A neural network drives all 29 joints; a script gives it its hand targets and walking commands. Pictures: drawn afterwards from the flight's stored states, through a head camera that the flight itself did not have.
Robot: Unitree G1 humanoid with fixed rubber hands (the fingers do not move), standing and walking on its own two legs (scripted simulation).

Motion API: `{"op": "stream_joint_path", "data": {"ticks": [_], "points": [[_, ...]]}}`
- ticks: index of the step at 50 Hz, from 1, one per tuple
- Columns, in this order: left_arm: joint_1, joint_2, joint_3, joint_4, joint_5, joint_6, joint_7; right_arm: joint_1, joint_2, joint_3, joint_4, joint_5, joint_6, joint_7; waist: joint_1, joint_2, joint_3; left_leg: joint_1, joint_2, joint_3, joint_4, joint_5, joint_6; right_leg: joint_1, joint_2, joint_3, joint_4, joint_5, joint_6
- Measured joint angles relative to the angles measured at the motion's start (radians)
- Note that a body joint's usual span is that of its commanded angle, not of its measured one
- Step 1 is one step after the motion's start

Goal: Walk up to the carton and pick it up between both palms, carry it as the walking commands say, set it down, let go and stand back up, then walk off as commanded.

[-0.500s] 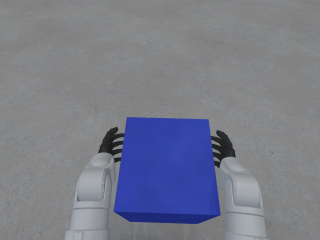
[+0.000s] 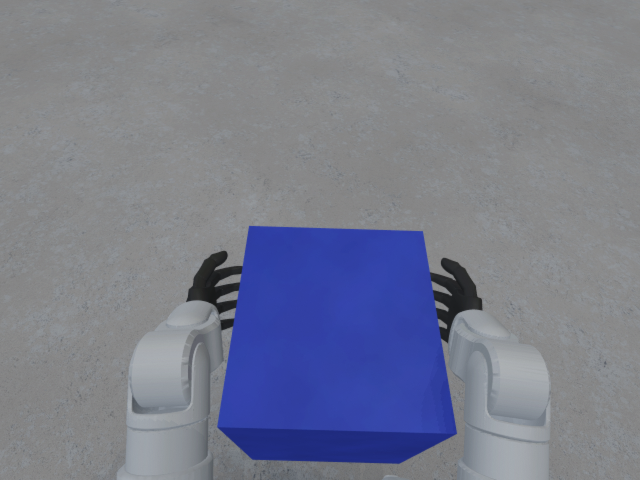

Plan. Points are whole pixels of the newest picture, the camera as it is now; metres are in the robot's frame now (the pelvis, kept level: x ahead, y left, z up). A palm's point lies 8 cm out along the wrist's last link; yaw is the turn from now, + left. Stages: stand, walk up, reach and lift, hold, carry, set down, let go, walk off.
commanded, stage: carry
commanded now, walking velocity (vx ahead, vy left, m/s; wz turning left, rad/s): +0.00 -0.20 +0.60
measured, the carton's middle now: (330, 355) +0.27 +0.01 +0.01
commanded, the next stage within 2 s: none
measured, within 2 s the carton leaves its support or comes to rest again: neither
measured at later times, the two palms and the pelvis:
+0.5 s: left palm (243, 380) +0.20 +0.10 +0.07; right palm (491, 323) +0.29 -0.17 +0.08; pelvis -0.01 -0.12 -0.02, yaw +18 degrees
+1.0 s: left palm (340, 439) +0.16 +0.00 +0.07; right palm (538, 322) +0.31 -0.24 +0.06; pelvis +0.01 -0.26 -0.01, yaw +34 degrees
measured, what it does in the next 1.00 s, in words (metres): steps to the right, turning left: right foot, then left foot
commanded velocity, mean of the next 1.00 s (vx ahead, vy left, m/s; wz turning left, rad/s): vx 0.00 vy -0.20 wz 0.60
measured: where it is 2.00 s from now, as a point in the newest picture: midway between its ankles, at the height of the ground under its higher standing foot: outside the picture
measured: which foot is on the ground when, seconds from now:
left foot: down 0.00-0.18, up 0.20-0.48, down 0.50-0.88, up 0.90-1.00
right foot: up 0.00-0.16, down 0.18-0.52, up 0.54-0.86, down 0.88-1.00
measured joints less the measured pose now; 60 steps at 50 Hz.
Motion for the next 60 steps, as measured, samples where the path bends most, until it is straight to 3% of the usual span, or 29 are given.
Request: {"op": "stream_joint_path", "data": {"ticks": [7,9,10,12,13,15,17,22,25,26,29,31,34,38,42,44,45,47,49,51,55,58,60], "points": [[-0.014,-0.003,-0.005,0.005,-0.005,-0.013,0.0,0.005,-0.001,-0.004,-0.025,-0.01,-0.003,0.003,-0.025,0.039,-0.003,-0.066,0.031,-0.101,0.021,0.019,-0.067,0.125,0.04,-0.021,-0.284,-0.029,0.001],[-0.014,-0.003,-0.008,0.006,-0.008,-0.015,0.0,0.01,-0.002,-0.004,-0.037,-0.011,0.001,0.002,-0.027,0.042,-0.003,-0.093,0.023,-0.121,0.067,0.002,-0.084,0.214,0.045,-0.049,-0.467,0.024,-0.011],[-0.01,-0.003,-0.015,0.011,-0.008,-0.025,-0.001,0.012,-0.003,-0.009,-0.039,-0.009,-0.001,0.001,-0.024,0.052,-0.001,-0.117,0.021,-0.124,0.121,-0.06,-0.074,0.213,0.046,-0.06,-0.482,0.109,-0.034],[0.008,-0.001,-0.041,0.031,-0.001,-0.036,-0.002,0.034,-0.006,-0.021,-0.036,0.002,-0.002,0.0,-0.034,0.056,0.004,-0.183,0.006,-0.067,0.313,-0.256,-0.058,0.194,0.028,-0.082,-0.432,0.113,-0.073],[0.018,0.001,-0.048,0.036,0.001,-0.036,-0.003,0.044,-0.007,-0.021,-0.036,0.007,0.002,-0.004,-0.041,0.053,0.009,-0.208,-0.003,-0.031,0.418,-0.294,-0.051,0.2,0.015,-0.092,-0.427,0.1,-0.084],[0.036,0.003,-0.049,0.03,0.001,-0.035,-0.008,0.054,-0.008,-0.011,-0.041,0.016,0.01,-0.014,-0.051,0.051,0.019,-0.232,-0.012,0.03,0.562,-0.287,-0.046,0.219,-0.002,-0.113,-0.441,0.091,-0.094],[0.041,0.004,-0.04,0.011,-0.001,-0.038,-0.014,0.051,-0.009,0.002,-0.054,0.021,0.011,-0.023,-0.053,0.048,0.028,-0.224,-0.017,0.077,0.599,-0.273,-0.051,0.229,-0.012,-0.136,-0.451,0.093,-0.102],[0.025,0.002,-0.017,-0.016,-0.002,-0.051,-0.023,0.024,-0.005,0.014,-0.071,0.017,0.001,-0.029,-0.036,0.022,0.023,-0.11,-0.037,0.142,0.394,-0.277,-0.027,0.22,-0.027,-0.207,-0.416,0.068,-0.123],[0.021,0.002,-0.011,-0.015,0.003,-0.046,-0.024,0.009,-0.003,0.012,-0.054,0.006,0.001,-0.019,-0.023,0.002,0.002,0.02,-0.037,0.164,0.118,-0.131,-0.006,0.198,-0.03,-0.256,-0.343,0.02,-0.129],[0.02,0.003,-0.005,-0.006,0.005,-0.047,-0.024,0.007,-0.001,0.016,-0.036,0.001,-0.007,-0.016,-0.022,-0.022,-0.002,0.024,-0.047,0.162,0.095,-0.103,0.007,0.18,-0.046,-0.259,-0.299,-0.002,-0.119],[0.045,0.005,0.005,0.011,0.007,-0.04,-0.021,0.012,-0.002,0.032,0.023,-0.007,-0.018,-0.007,-0.009,-0.034,0.019,0.019,-0.042,0.13,0.11,-0.112,0.037,0.097,-0.012,-0.148,-0.08,-0.138,-0.056],[0.051,0.006,-0.001,0.009,0.004,-0.028,-0.013,0.026,-0.004,0.035,0.026,-0.005,-0.018,-0.005,-0.002,-0.027,0.038,0.033,-0.032,0.103,0.073,-0.088,0.03,0.044,-0.003,-0.092,0.042,-0.108,-0.03],[0.038,0.005,-0.009,-0.011,-0.004,-0.027,-0.006,0.036,-0.005,0.029,-0.013,-0.001,-0.021,-0.004,0.0,-0.015,0.061,0.034,-0.017,0.055,0.025,-0.041,0.007,0.003,-0.012,-0.038,0.081,-0.034,-0.003],[0.023,0.003,-0.016,-0.046,-0.007,-0.037,-0.005,0.034,-0.005,0.023,-0.065,0.002,-0.029,-0.004,-0.009,0.007,0.06,0.005,0.01,-0.008,0.006,-0.006,-0.029,0.017,-0.012,-0.003,-0.029,-0.031,0.014],[0.021,0.002,-0.017,-0.044,-0.01,-0.037,-0.006,0.031,-0.004,0.022,-0.073,-0.003,-0.019,-0.004,-0.021,0.037,0.034,-0.036,0.035,-0.073,0.027,0.001,-0.077,0.12,0.014,-0.02,-0.264,-0.025,0.014],[0.017,0.002,-0.015,-0.033,-0.01,-0.035,-0.008,0.028,-0.005,0.02,-0.071,-0.007,-0.01,-0.004,-0.021,0.043,0.02,-0.066,0.033,-0.098,0.076,-0.017,-0.094,0.206,0.019,-0.05,-0.444,0.051,-0.003],[0.02,0.001,-0.021,-0.019,-0.007,-0.043,-0.009,0.028,-0.006,0.012,-0.063,-0.005,-0.011,-0.004,-0.02,0.052,0.016,-0.093,0.029,-0.102,0.136,-0.093,-0.086,0.196,0.019,-0.062,-0.437,0.106,-0.032],[0.031,0.003,-0.041,0.014,0.0,-0.046,-0.008,0.043,-0.007,-0.002,-0.048,0.001,-0.005,-0.005,-0.032,0.053,0.016,-0.159,0.007,-0.051,0.34,-0.27,-0.068,0.186,0.0,-0.087,-0.396,0.102,-0.072],[0.046,0.005,-0.047,0.028,0.002,-0.041,-0.011,0.054,-0.008,0.0,-0.039,0.007,0.008,-0.012,-0.044,0.052,0.018,-0.2,-0.006,0.009,0.526,-0.296,-0.053,0.205,-0.016,-0.112,-0.408,0.091,-0.09],[0.051,0.005,-0.039,0.026,0.002,-0.039,-0.016,0.054,-0.009,0.008,-0.037,0.013,0.014,-0.021,-0.05,0.052,0.019,-0.208,-0.009,0.06,0.607,-0.27,-0.052,0.221,-0.023,-0.139,-0.43,0.098,-0.099],[0.029,0.002,-0.015,0.018,0.0,-0.046,-0.025,0.032,-0.006,0.015,-0.043,0.013,0.006,-0.029,-0.043,0.036,0.015,-0.15,-0.022,0.131,0.525,-0.288,-0.043,0.219,-0.032,-0.198,-0.433,0.1,-0.121],[0.012,0.0,-0.006,0.022,0.004,-0.05,-0.027,0.014,-0.004,0.009,-0.035,0.009,0.0,-0.027,-0.031,0.013,0.003,-0.058,-0.034,0.164,0.34,-0.274,-0.016,0.204,-0.04,-0.247,-0.397,0.077,-0.134],[0.007,0.0,-0.003,0.025,0.008,-0.047,-0.027,0.003,-0.002,0.006,-0.022,0.001,-0.001,-0.02,-0.026,0.003,-0.011,0.032,-0.032,0.177,0.142,-0.163,-0.004,0.186,-0.042,-0.282,-0.349,0.048,-0.139]]}}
